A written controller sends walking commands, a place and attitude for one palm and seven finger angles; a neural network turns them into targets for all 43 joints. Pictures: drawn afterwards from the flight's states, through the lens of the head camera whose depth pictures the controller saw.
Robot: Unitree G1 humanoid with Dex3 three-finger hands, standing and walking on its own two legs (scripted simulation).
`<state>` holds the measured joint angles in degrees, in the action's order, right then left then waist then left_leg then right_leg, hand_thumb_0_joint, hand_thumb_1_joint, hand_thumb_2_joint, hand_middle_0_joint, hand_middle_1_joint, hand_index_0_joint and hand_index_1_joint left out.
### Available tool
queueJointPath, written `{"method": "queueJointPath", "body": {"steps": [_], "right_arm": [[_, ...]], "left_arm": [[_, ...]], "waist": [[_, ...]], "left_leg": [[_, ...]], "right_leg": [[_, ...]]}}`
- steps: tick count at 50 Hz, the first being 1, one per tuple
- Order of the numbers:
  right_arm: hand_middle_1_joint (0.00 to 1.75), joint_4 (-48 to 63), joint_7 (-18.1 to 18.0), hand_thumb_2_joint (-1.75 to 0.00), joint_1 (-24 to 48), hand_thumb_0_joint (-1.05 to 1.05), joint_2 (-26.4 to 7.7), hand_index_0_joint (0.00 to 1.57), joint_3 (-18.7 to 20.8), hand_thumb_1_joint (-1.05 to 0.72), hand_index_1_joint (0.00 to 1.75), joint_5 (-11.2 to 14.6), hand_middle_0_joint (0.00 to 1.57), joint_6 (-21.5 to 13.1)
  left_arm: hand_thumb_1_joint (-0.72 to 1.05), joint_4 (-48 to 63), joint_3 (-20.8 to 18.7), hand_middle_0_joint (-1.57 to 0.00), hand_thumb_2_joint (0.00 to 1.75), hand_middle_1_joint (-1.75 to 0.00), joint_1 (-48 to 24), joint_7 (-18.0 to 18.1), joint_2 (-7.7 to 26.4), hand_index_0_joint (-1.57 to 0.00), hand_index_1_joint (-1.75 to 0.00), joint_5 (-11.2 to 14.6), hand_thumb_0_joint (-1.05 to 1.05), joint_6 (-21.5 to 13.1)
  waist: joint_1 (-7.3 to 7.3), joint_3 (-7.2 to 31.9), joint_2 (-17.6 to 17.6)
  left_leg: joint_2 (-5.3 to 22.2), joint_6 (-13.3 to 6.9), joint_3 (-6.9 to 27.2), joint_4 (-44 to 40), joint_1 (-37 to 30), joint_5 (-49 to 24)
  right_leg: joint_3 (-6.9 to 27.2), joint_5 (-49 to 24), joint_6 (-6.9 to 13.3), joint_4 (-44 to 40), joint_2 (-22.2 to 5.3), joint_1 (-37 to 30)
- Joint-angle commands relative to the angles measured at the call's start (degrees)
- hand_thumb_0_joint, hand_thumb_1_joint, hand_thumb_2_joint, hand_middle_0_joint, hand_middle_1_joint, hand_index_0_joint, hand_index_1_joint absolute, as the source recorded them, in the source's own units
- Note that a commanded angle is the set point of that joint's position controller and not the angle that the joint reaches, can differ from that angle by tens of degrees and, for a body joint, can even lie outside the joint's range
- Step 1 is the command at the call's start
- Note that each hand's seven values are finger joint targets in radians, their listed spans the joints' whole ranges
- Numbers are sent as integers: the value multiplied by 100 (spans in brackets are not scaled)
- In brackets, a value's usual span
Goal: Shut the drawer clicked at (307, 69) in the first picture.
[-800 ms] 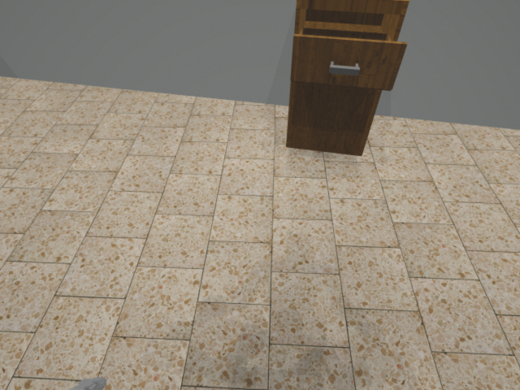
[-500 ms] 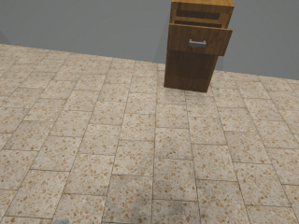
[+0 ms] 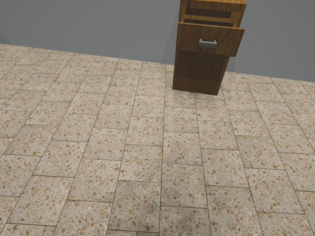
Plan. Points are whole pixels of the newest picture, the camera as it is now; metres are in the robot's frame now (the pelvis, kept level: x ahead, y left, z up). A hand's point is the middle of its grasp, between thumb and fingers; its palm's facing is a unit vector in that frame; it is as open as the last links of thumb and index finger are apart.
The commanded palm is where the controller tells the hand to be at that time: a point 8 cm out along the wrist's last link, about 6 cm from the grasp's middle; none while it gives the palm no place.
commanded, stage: stand and wait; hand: left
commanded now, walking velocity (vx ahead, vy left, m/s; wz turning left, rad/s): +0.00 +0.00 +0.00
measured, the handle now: (207, 42) +1.26 -0.25 -0.09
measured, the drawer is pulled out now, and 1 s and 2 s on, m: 0.30 0.30 0.30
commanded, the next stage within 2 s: look at it before walking up in 0.02 s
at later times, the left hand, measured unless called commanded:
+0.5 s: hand out of the picture +0.07 +0.25 -0.16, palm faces -0.03 -0.94 -0.33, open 7.4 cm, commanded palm none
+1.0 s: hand out of the picture +0.07 +0.21 -0.18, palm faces -0.08 -0.96 -0.25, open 7.4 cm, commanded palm none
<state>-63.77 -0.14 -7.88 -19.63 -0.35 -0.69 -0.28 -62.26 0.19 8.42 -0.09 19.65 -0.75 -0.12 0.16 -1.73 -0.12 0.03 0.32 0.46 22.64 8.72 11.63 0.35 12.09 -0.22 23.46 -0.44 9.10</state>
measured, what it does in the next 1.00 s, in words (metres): stands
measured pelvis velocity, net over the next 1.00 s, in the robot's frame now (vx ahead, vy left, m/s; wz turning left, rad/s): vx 0.04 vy -0.01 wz -0.12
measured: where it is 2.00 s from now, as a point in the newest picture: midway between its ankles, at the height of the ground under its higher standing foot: (173, 222)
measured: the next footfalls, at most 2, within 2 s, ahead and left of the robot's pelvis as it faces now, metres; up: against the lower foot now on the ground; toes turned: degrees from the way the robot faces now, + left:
left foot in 1.50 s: +0.39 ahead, +0.06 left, +0.00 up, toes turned -16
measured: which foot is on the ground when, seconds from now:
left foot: down 0.00-1.00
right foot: down 0.00-1.00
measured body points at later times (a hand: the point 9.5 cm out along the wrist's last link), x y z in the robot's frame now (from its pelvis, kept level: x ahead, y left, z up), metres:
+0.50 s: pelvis +0.00 +0.00 +0.00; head +0.01 +0.00 +0.45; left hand +0.07 +0.30 -0.13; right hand +0.08 -0.29 -0.13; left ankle +0.01 +0.12 -0.74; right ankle +0.01 -0.12 -0.74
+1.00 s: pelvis +0.04 -0.01 -0.01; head +0.04 -0.01 +0.44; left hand +0.07 +0.26 -0.16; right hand +0.07 -0.28 -0.16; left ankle +0.01 +0.12 -0.74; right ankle +0.01 -0.12 -0.74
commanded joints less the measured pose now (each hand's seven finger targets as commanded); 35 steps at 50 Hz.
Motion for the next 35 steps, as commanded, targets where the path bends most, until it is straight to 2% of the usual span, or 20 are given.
{"method": "queueJointPath", "body": {"steps": [1,30,35], "right_arm": [[30,381,-42,-90,366,0,-1160,20,255,-90,30,14,20,-163],[30,360,-51,-90,438,0,-1176,20,243,-90,30,34,20,-176],[30,364,-48,-90,452,0,-1171,20,245,-90,30,34,20,-170]], "left_arm": [[90,376,-207,-20,90,-30,-279,65,1178,-20,-30,13,0,-118],[90,342,-198,-20,90,-30,-247,68,1173,-20,-30,12,0,-137],[90,346,-202,-20,90,-30,-258,69,1183,-20,-30,5,0,-147]], "waist": [[2,187,-37],[1,364,9],[0,353,-87]], "left_leg": [[633,-205,575,-465,78,-307],[693,-190,530,-466,-167,-794],[685,-183,517,-464,-180,-823]], "right_leg": [[620,-18,204,-551,-626,118],[568,-668,186,-515,-629,-51],[576,-753,189,-538,-642,-69]]}}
